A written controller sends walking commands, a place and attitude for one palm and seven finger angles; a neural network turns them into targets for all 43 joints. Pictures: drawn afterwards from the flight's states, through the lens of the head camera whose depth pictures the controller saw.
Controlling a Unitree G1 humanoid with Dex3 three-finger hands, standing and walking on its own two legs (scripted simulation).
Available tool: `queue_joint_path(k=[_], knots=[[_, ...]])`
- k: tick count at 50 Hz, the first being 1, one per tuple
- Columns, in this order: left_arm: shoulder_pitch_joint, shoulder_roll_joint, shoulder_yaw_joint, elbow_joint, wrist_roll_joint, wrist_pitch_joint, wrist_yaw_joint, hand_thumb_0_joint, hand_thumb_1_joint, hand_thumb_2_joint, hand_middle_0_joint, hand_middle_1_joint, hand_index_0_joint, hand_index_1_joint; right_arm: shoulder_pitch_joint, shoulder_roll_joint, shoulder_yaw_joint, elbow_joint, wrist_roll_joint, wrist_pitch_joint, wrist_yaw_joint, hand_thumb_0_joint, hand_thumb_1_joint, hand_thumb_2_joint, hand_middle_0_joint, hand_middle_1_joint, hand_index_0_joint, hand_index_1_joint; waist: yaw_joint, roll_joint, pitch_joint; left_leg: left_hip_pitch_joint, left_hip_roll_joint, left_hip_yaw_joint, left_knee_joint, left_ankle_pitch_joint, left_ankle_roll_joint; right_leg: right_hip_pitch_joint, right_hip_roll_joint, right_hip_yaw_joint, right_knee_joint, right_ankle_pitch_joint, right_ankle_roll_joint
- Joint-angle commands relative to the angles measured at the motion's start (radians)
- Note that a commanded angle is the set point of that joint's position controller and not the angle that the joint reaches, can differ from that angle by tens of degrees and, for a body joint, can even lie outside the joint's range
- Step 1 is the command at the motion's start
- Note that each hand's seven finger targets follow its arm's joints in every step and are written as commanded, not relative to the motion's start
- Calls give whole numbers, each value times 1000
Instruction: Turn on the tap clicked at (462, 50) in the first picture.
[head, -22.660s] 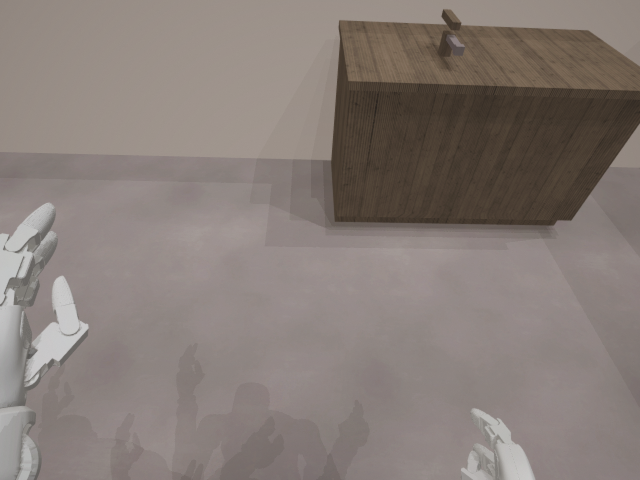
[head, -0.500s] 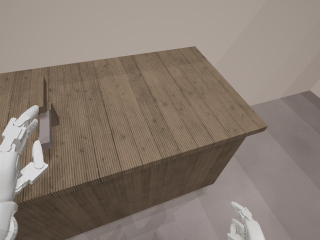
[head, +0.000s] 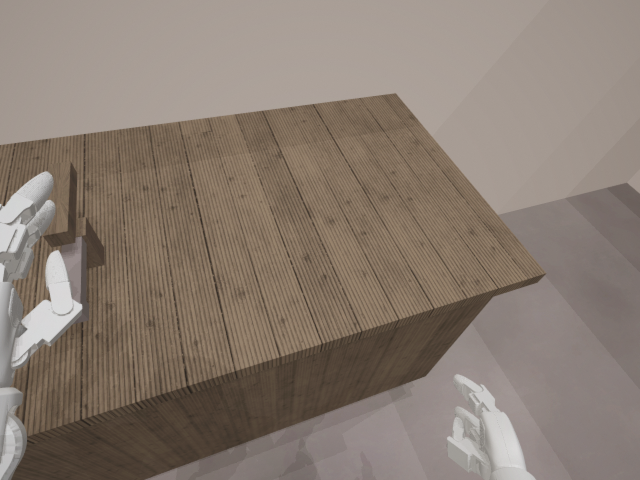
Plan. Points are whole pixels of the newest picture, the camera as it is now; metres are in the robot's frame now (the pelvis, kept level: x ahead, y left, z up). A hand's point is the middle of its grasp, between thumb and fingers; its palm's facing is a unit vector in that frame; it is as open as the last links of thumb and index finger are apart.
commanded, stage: come to a stop and stand still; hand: left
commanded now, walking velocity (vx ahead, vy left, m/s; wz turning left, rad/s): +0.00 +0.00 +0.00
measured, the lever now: (72, 310) +0.29 +0.34 +0.01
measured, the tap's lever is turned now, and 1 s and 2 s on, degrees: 0 0 0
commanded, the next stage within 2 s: look again from close up in 0.04 s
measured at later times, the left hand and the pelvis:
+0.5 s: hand (76, 329) +0.20 +0.23 +0.16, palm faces +0.35 -0.86 -0.38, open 7.4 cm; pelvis -0.02 -0.01 +0.00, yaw +0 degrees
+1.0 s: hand (32, 375) +0.16 +0.25 +0.16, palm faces +0.34 -0.82 -0.47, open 7.4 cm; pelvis -0.06 +0.00 -0.01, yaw +0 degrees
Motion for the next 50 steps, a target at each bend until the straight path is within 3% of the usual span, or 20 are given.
queue_joint_path(k=[1,6,11,12,13,16,17,18,22,23,28,31,32,35,37,42,43,47,48,50], knots=[[-49,160,114,-248,-4,-74,29,0,900,900,-200,-300,-200,-300,-44,-132,-54,-147,6,-46,-5,0,-900,-900,200,300,200,300,2,203,-247,194,132,-116,-40,512,-53,21,-45,28,-16,302,-41],[-45,123,88,-97,-13,-50,25,0,900,900,-200,-300,-200,-300,-46,-138,-57,-139,12,-27,-14,0,-900,-900,200,300,200,300,-6,80,-160,91,110,-121,-78,193,-41,10,-68,90,-98,285,-46],[-100,126,62,-108,-7,-50,28,0,900,900,-200,-300,-200,-300,-69,-137,-53,-149,11,-24,-23,0,-900,-900,200,300,200,300,-4,74,-135,73,105,-129,-121,33,-28,-17,-68,98,-133,158,-42],[-119,155,86,-142,-1,-49,36,0,900,900,-200,-300,-200,-300,-94,-135,-49,-150,14,-26,-27,0,-900,-900,200,300,200,300,-1,89,-141,83,101,-127,-122,37,-27,-18,-69,98,-134,156,-42],[-119,126,58,-130,-3,-55,33,0,900,900,-200,-300,-200,-300,-81,-139,-47,-145,6,-25,-26,0,-900,-900,200,300,200,300,-1,69,-146,71,100,-132,-124,22,-22,-12,-66,88,-139,137,-42],[-121,150,75,-185,-2,-62,37,0,900,900,-200,-300,-200,-300,-77,-138,-54,-153,9,-36,-26,0,-900,-900,200,300,200,300,0,98,-157,76,98,-135,-122,25,-20,4,-67,100,-132,143,-46],[-121,191,113,-201,1,-61,44,0,900,900,-200,-300,-200,-300,-100,-136,-49,-151,11,-37,-29,0,-900,-900,200,300,200,300,4,110,-158,82,97,-135,-125,30,-24,1,-67,97,-133,140,-45],[-109,152,81,-185,-3,-65,40,0,900,900,-200,-300,-200,-300,-87,-138,-47,-147,4,-37,-28,0,-900,-900,200,300,200,300,2,110,-160,72,97,-135,-127,18,-21,4,-67,90,-136,127,-46],[-56,176,121,-154,-3,-64,43,0,900,900,-200,-300,-200,-300,-83,-136,-53,-145,10,-42,-27,0,-900,-900,200,300,200,300,2,121,-151,78,98,-139,-128,31,-26,-4,-68,100,-137,134,-47],[-50,144,95,-137,-6,-67,38,0,900,900,-200,-300,-200,-300,-68,-141,-53,-138,3,-39,-26,0,-900,-900,200,300,200,300,2,100,-152,68,101,-137,-128,24,-21,-2,-65,91,-140,132,-45],[-48,128,79,-112,-6,-63,34,0,900,900,-200,-300,-200,-300,-63,-145,-57,-135,8,-39,-26,0,-900,-900,200,300,200,300,-1,77,-141,77,106,-140,-130,52,-21,-13,-63,94,-145,154,-41],[-61,132,73,-151,-5,-68,37,0,900,900,-200,-300,-200,-300,-61,-144,-58,-151,11,-43,-28,0,-900,-900,200,300,200,300,1,92,-123,65,108,-142,-120,100,-26,-10,-71,109,-130,211,-44],[-57,165,100,-167,0,-69,43,0,900,900,-200,-300,-200,-300,-82,-141,-53,-152,12,-44,-30,0,-900,-900,200,300,200,300,6,97,-128,72,110,-138,-115,130,-27,-11,-74,100,-120,234,-42],[-53,146,84,-191,-4,-87,40,0,900,900,-200,-300,-200,-300,-61,-147,-57,-159,4,-43,-29,0,-900,-900,200,300,200,300,9,100,-147,60,113,-139,-96,166,-24,2,-74,100,-95,275,-49],[-45,185,124,-224,0,-98,46,0,900,900,-200,-300,-200,-300,-72,-146,-57,-162,6,-43,-28,0,-900,-900,200,300,200,300,12,130,-166,61,118,-147,-90,189,-29,7,-77,95,-71,278,-57],[20,194,158,-243,-8,-124,42,0,900,900,-200,-300,-200,-300,-58,-145,-62,-179,3,-41,-25,0,-900,-900,200,300,200,300,16,124,-181,24,141,-165,-61,199,-24,-9,-81,97,-23,298,-67],[24,165,133,-245,-9,-132,34,0,900,900,-200,-300,-200,-300,-48,-149,-63,-180,-2,-36,-22,0,-900,-900,200,300,200,300,15,116,-194,14,150,-164,-62,196,-17,-6,-74,80,-6,285,-64],[29,189,171,-271,-8,-151,36,0,900,900,-200,-300,-200,-300,-47,-152,-70,-184,1,-53,-24,0,-900,-900,200,300,200,300,11,187,-202,-27,191,-197,-84,150,-7,-24,-63,67,83,211,-68],[34,163,147,-265,-10,-154,29,0,900,900,-200,-300,-200,-300,-37,-152,-68,-183,-5,-51,-22,0,-900,-900,200,300,200,300,10,190,-205,-50,216,-203,-111,120,6,-26,-51,39,133,127,-57],[14,187,183,-277,-10,-166,31,0,900,900,-200,-300,-200,-300,-38,-150,-72,-178,-8,-70,-24,0,-900,-900,200,300,200,300,11,232,-191,-110,272,-238,-151,45,34,-30,-32,21,224,-31,-48]])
